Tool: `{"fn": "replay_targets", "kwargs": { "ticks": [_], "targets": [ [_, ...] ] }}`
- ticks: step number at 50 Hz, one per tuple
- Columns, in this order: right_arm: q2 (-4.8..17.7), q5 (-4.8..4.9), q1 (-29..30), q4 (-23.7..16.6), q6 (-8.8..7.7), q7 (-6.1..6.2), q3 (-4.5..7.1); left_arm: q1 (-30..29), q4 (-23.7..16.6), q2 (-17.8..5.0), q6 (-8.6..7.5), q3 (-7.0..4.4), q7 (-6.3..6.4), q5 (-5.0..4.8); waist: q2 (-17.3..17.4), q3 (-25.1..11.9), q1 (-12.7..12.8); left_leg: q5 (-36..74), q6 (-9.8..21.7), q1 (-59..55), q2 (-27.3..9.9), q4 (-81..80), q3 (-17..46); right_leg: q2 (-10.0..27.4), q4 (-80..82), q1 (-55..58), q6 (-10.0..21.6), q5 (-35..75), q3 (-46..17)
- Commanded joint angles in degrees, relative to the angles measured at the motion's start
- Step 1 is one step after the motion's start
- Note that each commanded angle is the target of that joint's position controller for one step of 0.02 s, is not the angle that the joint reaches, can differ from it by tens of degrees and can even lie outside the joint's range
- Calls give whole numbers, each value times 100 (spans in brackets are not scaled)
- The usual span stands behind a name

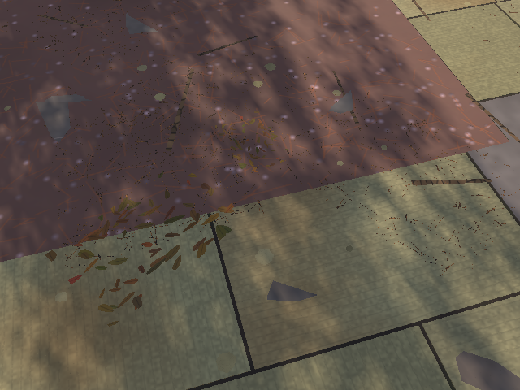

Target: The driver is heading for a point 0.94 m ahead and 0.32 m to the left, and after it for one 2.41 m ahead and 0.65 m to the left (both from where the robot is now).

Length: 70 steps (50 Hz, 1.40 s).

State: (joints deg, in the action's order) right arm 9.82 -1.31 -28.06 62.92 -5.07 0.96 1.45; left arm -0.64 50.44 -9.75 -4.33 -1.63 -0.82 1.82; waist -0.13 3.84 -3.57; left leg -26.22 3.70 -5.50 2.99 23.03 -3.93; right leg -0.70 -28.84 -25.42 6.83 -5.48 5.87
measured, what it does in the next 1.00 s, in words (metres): walks ahead, turning left: left foot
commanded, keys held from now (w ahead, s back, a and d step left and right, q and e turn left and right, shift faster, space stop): w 0.06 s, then w+q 0.94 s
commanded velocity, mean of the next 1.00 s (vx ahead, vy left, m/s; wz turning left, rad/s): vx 0.50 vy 0.00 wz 0.42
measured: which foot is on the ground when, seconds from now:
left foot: down 0.00-0.00, up 0.02-0.52, down 0.54-1.00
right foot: down 0.00-0.56, up 0.58-1.00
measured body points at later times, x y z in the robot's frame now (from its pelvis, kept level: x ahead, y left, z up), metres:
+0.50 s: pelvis +0.26 +0.01 +0.01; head +0.30 +0.02 +0.45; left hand +0.16 +0.23 -0.14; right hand +0.48 -0.17 -0.11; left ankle +0.39 +0.11 -0.70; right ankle +0.12 -0.08 -0.72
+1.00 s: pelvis +0.53 +0.09 +0.02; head +0.56 +0.12 +0.46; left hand +0.62 +0.39 -0.09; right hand +0.61 -0.18 -0.10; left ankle +0.39 +0.10 -0.72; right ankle +0.74 +0.03 -0.68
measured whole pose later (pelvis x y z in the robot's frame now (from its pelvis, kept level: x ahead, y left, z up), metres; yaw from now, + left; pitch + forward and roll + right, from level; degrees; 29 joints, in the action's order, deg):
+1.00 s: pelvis +0.53 +0.09 +0.02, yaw +29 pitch +2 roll +0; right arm 14.4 -0.6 -25.6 51.9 -2.9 0.5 4.2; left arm 0.6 42.7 -13.7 -1.7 -1.7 -1.5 2.0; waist -2.3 2.1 -5.7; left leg -18.0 7.2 -0.9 8.2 16.2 9.6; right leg 3.6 -39.3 -37.0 -2.1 -3.0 -1.3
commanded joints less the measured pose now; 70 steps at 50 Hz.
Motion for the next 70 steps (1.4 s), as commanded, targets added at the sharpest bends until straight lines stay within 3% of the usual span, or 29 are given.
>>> {"fn": "replay_targets", "kwargs": {
  "ticks": [1,2,3,4,6,11,16,21,24,26,27,28,29,30,32,33,35,38,49,52,54,55,56,57,58,59,62,65,70],
  "targets": [
    [145,319,-598,-468,-47,-69,0,3023,519,-1701,-59,-530,128,207,-1246,-2158,1041,584,88,3472,-19,5024,-154,2559,723,4733,1441,-684,-3862],
    [781,159,-204,-420,-28,-45,178,2626,494,-1394,40,-486,70,-26,-405,-1956,990,-127,180,4043,-40,5569,644,2378,1229,4310,1378,-1013,-4385],
    [761,111,336,-633,-44,-57,202,1927,390,-1128,35,-399,52,-98,-321,-985,735,379,209,4315,-358,5414,706,2172,1374,3429,1167,-973,-3364],
    [662,103,576,-673,-60,-69,188,1585,342,-771,-19,-312,30,-70,-48,-555,597,727,207,4154,-551,5096,720,1949,1602,2706,958,-498,-2726],
    [451,-27,477,-618,98,-118,194,1540,482,-386,-111,-191,84,-67,-147,-204,263,956,132,3583,-754,4540,733,1510,1873,1787,507,42,-1744],
    [339,-62,1005,-853,353,-250,212,2095,679,-651,-290,-218,125,-74,-274,32,174,1647,-2,4030,-845,4033,600,1353,2211,1632,312,622,-803],
    [294,-5,2133,-1296,323,-317,144,2382,689,-626,-296,-169,156,-83,-305,213,384,2629,-62,4271,-789,2530,240,1160,2217,1924,97,1370,-33],
    [296,-36,2883,-1659,303,-355,93,2894,846,-758,-235,-185,264,-65,-327,279,604,2457,178,4197,-591,1460,-290,1426,1865,2883,55,2377,369],
    [436,-64,2556,-1642,303,-327,171,2780,828,-944,-156,-230,332,-37,-522,-15,350,1687,511,3556,-177,1263,-573,1546,921,3317,-1,4555,659],
    [659,-85,1621,-1385,280,-300,301,2662,751,-1111,-56,-287,333,-16,-600,-564,-41,1251,799,2514,203,1017,-638,1573,-639,3255,-14,5125,764],
    [884,-144,825,-1153,241,-264,420,2553,655,-1158,-25,-302,300,-46,-397,-972,-435,1402,1011,1334,180,523,-335,1478,-1957,2583,-146,4226,850],
    [1490,-209,246,-1111,239,-182,610,2544,364,-867,-41,-238,235,-146,399,-1586,-590,879,1548,-234,-1215,332,1600,1074,-3981,869,-374,1603,910],
    [1818,-76,509,-1222,309,-194,677,2372,-33,-713,-99,-239,127,-170,1219,-1915,-228,1294,2299,-1152,-2362,-548,4619,-218,-5612,-1090,-608,-2537,40],
    [1692,29,645,-1207,370,-163,640,1696,-180,-939,-158,-269,94,-96,300,-1308,-271,1375,2078,-786,-2165,-713,3916,224,-5568,-1764,-524,-1995,-763],
    [1159,56,1204,-1242,333,-118,501,1667,-187,-847,-239,-242,87,-131,-265,-360,200,2349,1573,614,-1752,-935,2738,632,-4558,-1430,-525,-1260,-745],
    [1023,104,1353,-1260,285,-88,451,1714,-201,-825,-147,-246,98,-18,-261,-244,390,2840,1415,1065,-1468,-983,2333,727,-4208,-1099,-611,-1227,-762],
    [985,148,1324,-1280,162,-79,411,1849,-216,-733,80,-232,60,111,-72,-348,540,3439,1341,1391,-1170,-1024,1957,757,-3818,-711,-774,-1199,-722],
    [1230,150,973,-1244,92,-88,456,1379,-461,-709,223,-218,12,108,92,-268,465,3688,1246,1499,-949,-1112,1780,747,-3199,-985,-962,-740,-575],
    [1354,45,-79,-1308,174,-11,463,-682,-1395,-832,139,-80,-75,-4,436,-98,-243,4293,952,202,-993,-600,2360,258,-864,-1545,-857,289,-592],
    [1529,24,353,-1476,155,35,502,-22,-1324,-1048,53,-122,-30,-48,539,-237,196,4989,640,547,-986,-115,2435,31,-170,-135,-616,-86,-651],
    [1592,66,603,-1540,83,-55,509,1462,-915,-1355,-53,-256,99,-31,228,-1014,896,5467,385,1038,-544,1532,2100,0,269,1912,-359,-7,-604],
    [1155,120,486,-1699,29,-107,386,2346,-872,-1722,-92,-338,202,113,-292,-1849,1154,3800,285,1772,-222,3077,1774,1234,352,3224,-86,-1064,-1829],
    [656,304,-410,-1784,56,-105,297,2269,-879,-2230,-33,-449,197,214,-1773,-2405,594,-524,76,3459,730,4652,1193,2693,983,4353,710,-1062,-4658],
    [1140,62,-343,-1588,126,-53,329,1939,-905,-1747,47,-406,139,66,-968,-1908,491,-235,151,3980,227,5163,1245,2519,1228,3728,776,-1953,-5130],
    [1158,-1,104,-1577,151,-93,335,1519,-951,-1217,47,-278,108,2,-342,-1007,437,354,118,3967,2,5051,1189,2215,1365,2812,648,-1972,-4116],
    [1067,-23,455,-1649,152,-131,304,1338,-906,-961,25,-206,74,17,-61,-594,416,648,90,3879,-154,4740,1135,1885,1473,2237,508,-1361,-3304],
    [933,-103,582,-1719,278,-253,269,1588,-609,-955,-103,-178,51,-29,-590,-414,259,752,-6,3521,-291,4236,1031,1388,1665,1671,331,221,-2106],
    [873,-126,908,-1839,325,-306,230,1863,-429,-1057,-229,-209,0,-99,-545,-403,230,981,-85,3865,-352,3877,940,1397,1858,1781,472,755,-1705],
    [659,-104,2174,-2240,275,-405,41,2150,-230,-1072,-179,-214,-22,-128,-513,-128,452,2008,-264,3892,-680,2210,354,1116,2178,1656,392,710,-1012]
  ]
}}
Next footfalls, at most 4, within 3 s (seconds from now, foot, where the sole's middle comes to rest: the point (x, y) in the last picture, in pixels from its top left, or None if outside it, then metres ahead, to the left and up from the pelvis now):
0.54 left None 0.42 0.11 -0.76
1.10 right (223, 266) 0.79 0.10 -0.76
1.58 left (114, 255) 0.85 0.41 -0.76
2.12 right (142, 166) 1.19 0.36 -0.76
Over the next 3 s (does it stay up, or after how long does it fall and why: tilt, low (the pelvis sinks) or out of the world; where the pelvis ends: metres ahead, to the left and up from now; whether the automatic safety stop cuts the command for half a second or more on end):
stays up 1.48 0.49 0.03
